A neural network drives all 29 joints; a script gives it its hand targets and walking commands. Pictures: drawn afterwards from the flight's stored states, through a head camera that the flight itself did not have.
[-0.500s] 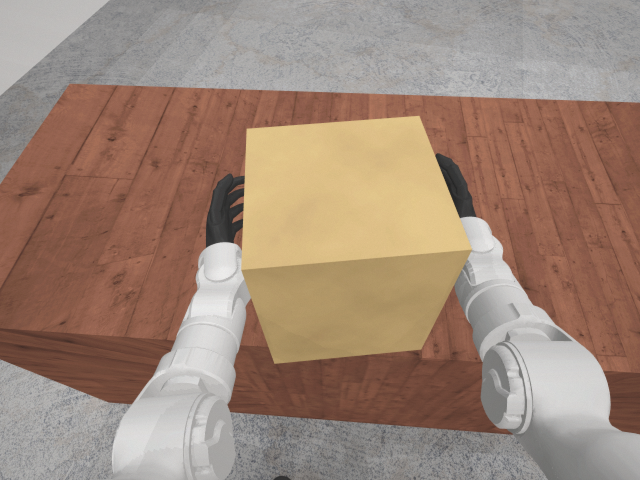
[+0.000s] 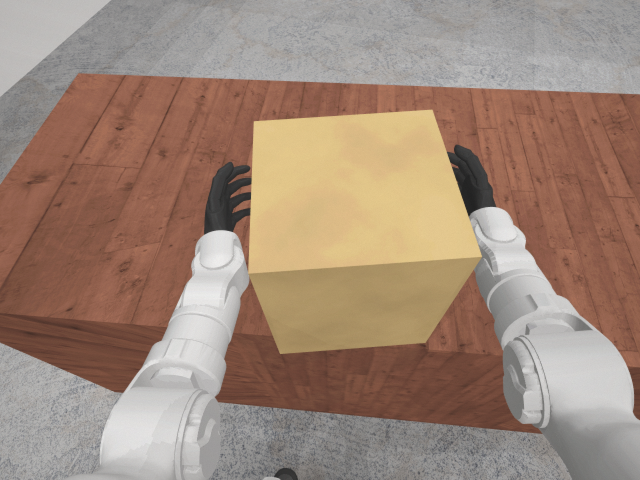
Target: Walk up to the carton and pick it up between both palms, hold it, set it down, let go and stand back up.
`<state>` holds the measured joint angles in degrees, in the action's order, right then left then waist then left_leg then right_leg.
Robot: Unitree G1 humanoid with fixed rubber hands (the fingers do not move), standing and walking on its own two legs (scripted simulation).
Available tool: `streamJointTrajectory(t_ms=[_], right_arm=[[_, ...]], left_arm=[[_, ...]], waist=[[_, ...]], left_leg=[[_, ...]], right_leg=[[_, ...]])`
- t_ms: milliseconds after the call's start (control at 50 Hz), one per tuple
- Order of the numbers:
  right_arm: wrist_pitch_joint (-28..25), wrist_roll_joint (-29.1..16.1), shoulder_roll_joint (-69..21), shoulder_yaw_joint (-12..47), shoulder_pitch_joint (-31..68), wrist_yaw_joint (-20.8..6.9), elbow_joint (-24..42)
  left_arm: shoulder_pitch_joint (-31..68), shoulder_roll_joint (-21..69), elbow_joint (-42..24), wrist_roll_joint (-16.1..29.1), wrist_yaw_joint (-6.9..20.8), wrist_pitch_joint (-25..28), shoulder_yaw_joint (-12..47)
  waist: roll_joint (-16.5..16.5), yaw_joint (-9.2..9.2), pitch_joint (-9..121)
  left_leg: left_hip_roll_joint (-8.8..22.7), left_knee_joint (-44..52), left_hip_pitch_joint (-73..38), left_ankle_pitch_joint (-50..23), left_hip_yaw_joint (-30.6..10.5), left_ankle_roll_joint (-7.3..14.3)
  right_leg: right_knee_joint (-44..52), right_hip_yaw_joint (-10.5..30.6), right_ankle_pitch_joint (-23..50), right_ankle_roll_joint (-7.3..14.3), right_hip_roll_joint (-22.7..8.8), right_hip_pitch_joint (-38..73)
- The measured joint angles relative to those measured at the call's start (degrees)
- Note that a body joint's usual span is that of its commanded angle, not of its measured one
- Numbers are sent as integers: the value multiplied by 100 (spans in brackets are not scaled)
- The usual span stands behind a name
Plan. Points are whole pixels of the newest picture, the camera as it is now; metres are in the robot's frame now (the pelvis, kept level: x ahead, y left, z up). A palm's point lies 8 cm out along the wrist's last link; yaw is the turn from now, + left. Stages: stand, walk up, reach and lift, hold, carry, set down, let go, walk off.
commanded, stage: set down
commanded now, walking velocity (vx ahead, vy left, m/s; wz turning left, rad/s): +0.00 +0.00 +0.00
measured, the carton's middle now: (348, 243) +0.41 +0.02 +0.03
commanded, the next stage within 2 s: none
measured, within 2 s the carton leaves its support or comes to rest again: neither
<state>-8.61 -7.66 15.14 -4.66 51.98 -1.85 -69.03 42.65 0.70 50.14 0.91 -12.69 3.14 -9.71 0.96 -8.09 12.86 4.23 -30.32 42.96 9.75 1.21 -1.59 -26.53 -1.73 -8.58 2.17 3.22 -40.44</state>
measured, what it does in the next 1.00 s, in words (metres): stands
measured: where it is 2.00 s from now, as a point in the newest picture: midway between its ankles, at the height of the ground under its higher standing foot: outside the picture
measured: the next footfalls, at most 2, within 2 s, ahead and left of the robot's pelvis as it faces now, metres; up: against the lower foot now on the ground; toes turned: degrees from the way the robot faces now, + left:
none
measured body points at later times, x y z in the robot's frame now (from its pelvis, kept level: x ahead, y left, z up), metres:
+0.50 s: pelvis +0.00 +0.00 +0.00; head +0.07 -0.01 +0.45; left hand +0.41 +0.22 +0.09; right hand +0.49 -0.18 +0.09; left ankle +0.03 +0.13 -0.73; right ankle +0.02 -0.10 -0.73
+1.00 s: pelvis +0.00 -0.01 +0.01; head +0.08 +0.00 +0.45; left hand +0.40 +0.20 +0.10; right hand +0.47 -0.19 +0.11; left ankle +0.03 +0.13 -0.73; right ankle +0.02 -0.10 -0.73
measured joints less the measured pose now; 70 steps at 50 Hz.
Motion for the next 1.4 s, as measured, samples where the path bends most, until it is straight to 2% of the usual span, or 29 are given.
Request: streamJointTrajectory(t_ms=[240, 400, 720, 820, 920, 1080, 1260, 1400], right_arm=[[403, -1000, 874, 696, 48, -401, 192], [650, -1321, 1145, 890, 4, -566, 463], [1002, -1153, 970, 569, -253, -448, 1187], [1138, -1215, 1000, 559, -349, -428, 1441], [1316, -1263, 1084, 582, -695, -411, 2085], [1650, -1349, 1236, 667, -963, -419, 2581], [1642, -1406, 1239, 749, -1420, -428, 2864], [1292, -1298, 1091, 668, -2119, -499, 3136]], left_arm=[[-37, -700, -412, 776, 91, -608, 531], [-4, -890, -769, 966, 190, -1094, 644], [-110, -845, -1514, 919, 104, -1704, 630], [-254, -801, -2025, 856, 85, -2042, 637], [-618, -741, -2823, 784, 122, -2484, 578], [-755, -734, -3140, 748, 127, -2907, 381], [-1168, -648, -3453, 531, 299, -2947, 197], [-1831, -525, -3557, 426, 312, -2526, 245]], waist=[[23, -1, 160], [3, 26, -47], [-63, 185, -475], [-64, 218, -622], [-71, 279, -778], [-82, 298, -849], [-63, 376, -1015], [-89, 459, -1115]], left_leg=[[-11, 19, 25, -31, -49, 0], [-55, 165, -270, -96, -69, -9], [-134, 394, -707, -201, -158, -28], [-130, 456, -864, -211, -167, -34], [-147, 587, -1113, -240, -158, -36], [-154, 733, -1406, -265, -75, -42], [-173, 928, -1906, -295, -41, -44], [-204, 971, -2165, -281, -40, -38]], right_leg=[[50, -19, 34, -1, 4, 3], [89, -24, 33, 6, -28, 259], [168, -84, 20, 21, -86, 666], [254, -82, 42, 25, -76, 836], [335, -62, 46, 22, -87, 1060], [343, 37, 28, 25, -89, 1257], [435, 92, 14, 26, -97, 1701], [388, 109, -52, 21, -121, 1921]])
